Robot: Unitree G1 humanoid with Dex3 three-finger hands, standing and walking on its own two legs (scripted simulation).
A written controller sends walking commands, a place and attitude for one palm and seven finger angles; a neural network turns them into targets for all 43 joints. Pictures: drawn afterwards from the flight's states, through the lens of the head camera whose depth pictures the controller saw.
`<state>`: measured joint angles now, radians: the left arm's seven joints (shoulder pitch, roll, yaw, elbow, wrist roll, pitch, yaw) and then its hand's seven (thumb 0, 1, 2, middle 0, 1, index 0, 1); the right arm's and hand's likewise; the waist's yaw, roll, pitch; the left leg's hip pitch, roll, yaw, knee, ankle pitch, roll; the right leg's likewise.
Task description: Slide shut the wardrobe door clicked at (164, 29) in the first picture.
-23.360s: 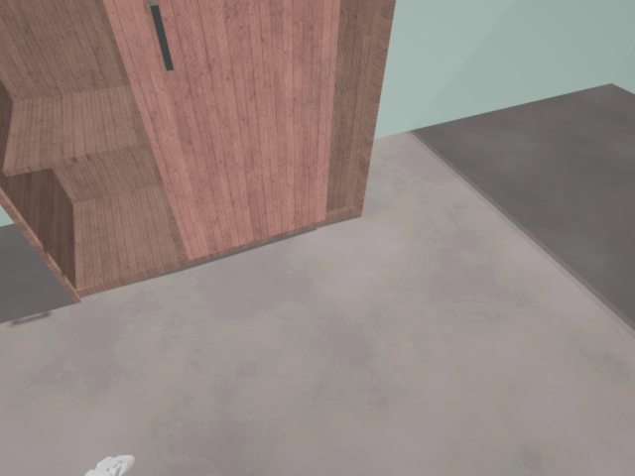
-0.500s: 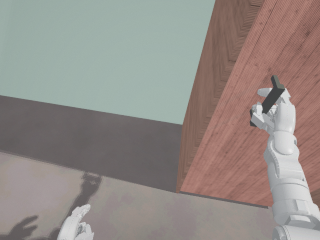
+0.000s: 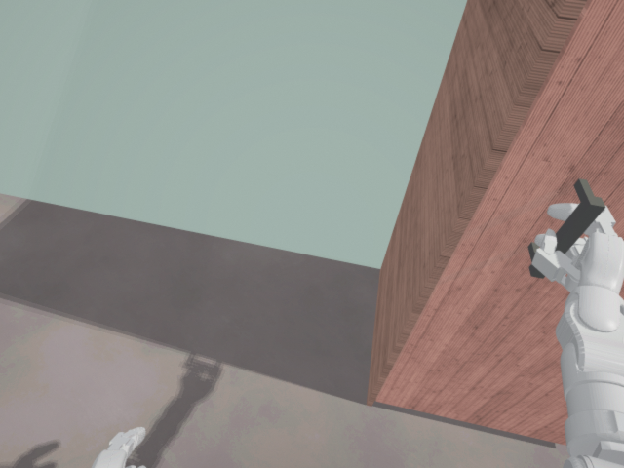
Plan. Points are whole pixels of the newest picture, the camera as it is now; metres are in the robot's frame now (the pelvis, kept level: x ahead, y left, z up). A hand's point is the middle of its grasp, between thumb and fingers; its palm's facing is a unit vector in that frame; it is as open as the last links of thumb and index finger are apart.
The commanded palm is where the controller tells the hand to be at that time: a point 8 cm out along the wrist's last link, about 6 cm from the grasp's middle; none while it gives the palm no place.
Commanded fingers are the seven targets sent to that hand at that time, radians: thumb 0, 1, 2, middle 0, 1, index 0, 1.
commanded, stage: loosen the grip on the handle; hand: right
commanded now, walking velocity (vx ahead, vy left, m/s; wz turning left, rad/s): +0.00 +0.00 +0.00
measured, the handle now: (559, 230) +0.43 -0.30 +0.12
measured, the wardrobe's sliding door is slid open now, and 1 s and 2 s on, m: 0.00 0.00 0.00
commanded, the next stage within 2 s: slip the hand off the handle in 0.68 s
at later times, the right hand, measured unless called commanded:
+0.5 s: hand (544, 254) +0.38 -0.26 +0.11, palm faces +0.40 +0.89 -0.21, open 12.7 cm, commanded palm +0.34 -0.30 +0.12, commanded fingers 0.00 0.55 -0.20 0.30 1.22 0.30 1.22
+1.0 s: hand (567, 267) +0.38 -0.30 +0.10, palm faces +0.43 +0.88 -0.21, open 14.4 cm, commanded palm +0.33 -0.34 +0.11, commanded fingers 0.00 0.55 -0.20 0.25 1.15 0.25 1.15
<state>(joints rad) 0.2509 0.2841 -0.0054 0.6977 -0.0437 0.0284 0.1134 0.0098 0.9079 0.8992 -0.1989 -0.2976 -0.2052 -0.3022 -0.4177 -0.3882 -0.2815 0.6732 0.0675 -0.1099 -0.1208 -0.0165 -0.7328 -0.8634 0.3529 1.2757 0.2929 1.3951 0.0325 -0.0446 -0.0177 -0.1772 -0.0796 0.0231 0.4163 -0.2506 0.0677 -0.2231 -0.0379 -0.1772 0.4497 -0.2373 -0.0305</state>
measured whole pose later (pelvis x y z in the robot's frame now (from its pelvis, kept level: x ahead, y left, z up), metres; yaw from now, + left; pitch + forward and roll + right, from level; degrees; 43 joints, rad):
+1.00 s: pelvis -0.02 -0.03 -0.01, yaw -4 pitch +5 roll +1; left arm 0.29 0.24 -0.02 0.67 -0.02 -0.07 0.06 0.01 0.91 0.90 -0.20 -0.30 -0.21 -0.30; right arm -0.54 -0.37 -0.28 0.70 -0.02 -0.08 -0.14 -0.01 0.55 -0.20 0.26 1.15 0.29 1.18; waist 0.04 0.00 -0.05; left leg -0.34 -0.03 0.08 0.57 -0.30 0.04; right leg -0.40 0.01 -0.12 0.58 -0.27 -0.08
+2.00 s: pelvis -0.02 -0.04 -0.01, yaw -6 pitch +3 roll +2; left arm 0.23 0.25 -0.04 0.63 -0.04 -0.12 0.10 0.01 0.91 0.90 -0.20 -0.30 -0.21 -0.30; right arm -0.16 -0.38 -0.30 0.32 0.11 -0.04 0.03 -0.01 0.55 -0.20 0.25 1.15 0.26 1.15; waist -0.04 -0.03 -0.07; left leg -0.31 -0.01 0.11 0.59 -0.32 0.03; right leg -0.40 0.03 -0.09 0.63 -0.29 -0.09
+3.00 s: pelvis -0.01 -0.03 +0.00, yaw -5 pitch -3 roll +1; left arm 0.23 0.24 -0.04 0.65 -0.02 -0.17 0.07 0.01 0.90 0.90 -0.20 -0.30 -0.21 -0.30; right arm 0.32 -0.34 -0.30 -0.20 0.11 -0.06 -0.09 0.00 0.10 -0.42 0.24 0.88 0.24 0.88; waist -0.07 -0.04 -0.02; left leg -0.13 -0.03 0.08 0.44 -0.27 0.03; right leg -0.20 0.03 -0.10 0.49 -0.25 -0.08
